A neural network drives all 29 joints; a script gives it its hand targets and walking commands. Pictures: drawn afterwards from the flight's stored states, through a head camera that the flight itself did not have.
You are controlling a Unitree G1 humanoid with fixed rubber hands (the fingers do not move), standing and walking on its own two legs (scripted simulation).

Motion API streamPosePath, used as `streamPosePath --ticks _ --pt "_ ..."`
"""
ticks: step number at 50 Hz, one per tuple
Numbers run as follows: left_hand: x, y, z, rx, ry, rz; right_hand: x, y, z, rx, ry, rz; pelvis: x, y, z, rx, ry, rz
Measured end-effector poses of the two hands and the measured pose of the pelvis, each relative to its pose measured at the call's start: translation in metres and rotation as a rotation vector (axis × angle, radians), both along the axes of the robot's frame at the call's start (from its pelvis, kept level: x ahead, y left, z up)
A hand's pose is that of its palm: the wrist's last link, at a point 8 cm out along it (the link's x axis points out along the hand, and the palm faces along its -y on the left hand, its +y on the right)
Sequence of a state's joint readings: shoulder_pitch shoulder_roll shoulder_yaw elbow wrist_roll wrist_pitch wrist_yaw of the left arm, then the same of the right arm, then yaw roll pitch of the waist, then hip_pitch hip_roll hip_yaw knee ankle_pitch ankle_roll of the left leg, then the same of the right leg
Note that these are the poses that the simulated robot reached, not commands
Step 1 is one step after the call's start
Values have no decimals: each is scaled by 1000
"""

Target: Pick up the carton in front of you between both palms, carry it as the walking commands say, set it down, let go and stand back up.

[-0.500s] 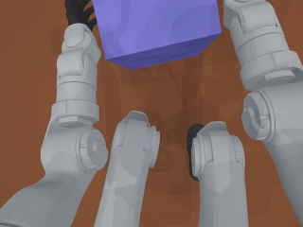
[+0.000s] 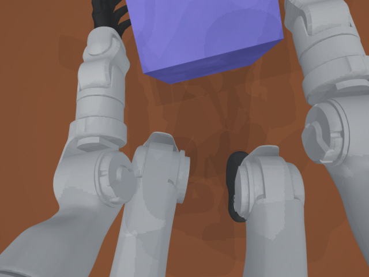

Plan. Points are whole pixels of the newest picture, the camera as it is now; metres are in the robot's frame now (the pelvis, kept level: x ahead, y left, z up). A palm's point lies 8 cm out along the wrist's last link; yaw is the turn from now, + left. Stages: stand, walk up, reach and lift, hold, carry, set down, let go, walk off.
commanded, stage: set down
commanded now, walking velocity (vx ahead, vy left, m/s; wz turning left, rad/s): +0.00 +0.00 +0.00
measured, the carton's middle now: (199, 16) +0.54 +0.04 -0.25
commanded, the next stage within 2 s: let go in 1.82 s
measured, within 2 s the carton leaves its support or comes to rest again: rests again in 0.32 s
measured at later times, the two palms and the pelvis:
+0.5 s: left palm (108, 29) +0.50 +0.19 -0.18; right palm out of the picture +0.57 -0.12 -0.18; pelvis +0.00 -0.01 -0.01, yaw +1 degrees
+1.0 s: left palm (70, 16) +0.50 +0.23 -0.13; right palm out of the picture +0.60 -0.13 -0.13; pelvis +0.00 +0.01 +0.00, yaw +3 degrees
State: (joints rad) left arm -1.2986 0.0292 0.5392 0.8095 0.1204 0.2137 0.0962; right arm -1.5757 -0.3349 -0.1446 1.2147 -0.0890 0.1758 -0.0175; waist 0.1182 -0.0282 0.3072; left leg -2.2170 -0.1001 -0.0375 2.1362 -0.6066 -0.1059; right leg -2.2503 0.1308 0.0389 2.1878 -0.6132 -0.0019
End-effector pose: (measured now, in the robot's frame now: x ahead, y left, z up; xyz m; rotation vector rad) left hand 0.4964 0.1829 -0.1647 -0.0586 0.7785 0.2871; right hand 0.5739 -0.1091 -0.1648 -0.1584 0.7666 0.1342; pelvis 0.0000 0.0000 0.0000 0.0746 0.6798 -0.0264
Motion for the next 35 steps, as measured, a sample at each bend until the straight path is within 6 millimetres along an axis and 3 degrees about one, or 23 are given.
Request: streamPosePath --ticks 16,28,35 --pt "3 5 -3 4 -9 -52 2 -3 -4 42 -3 8 -4 -7 -6 10 -28 2" --pt "-2 8 -20 17 34 -59 -2 -7 -24 39 1 19 -4 -7 -7 11 -41 2" --pt "-8 50 -32 81 14 36 -3 -32 -49 -11 -20 -57 -2 -5 -10 1 -36 24"
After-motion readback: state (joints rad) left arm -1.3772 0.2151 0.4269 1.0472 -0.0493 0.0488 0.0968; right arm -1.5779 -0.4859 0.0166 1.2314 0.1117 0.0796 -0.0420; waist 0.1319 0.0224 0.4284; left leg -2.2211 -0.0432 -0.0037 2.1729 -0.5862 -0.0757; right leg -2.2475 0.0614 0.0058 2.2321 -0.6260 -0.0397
